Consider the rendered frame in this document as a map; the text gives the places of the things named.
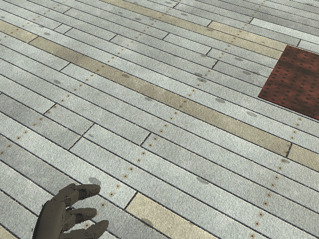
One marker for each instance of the left robot hand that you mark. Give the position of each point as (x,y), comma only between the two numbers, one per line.
(54,219)

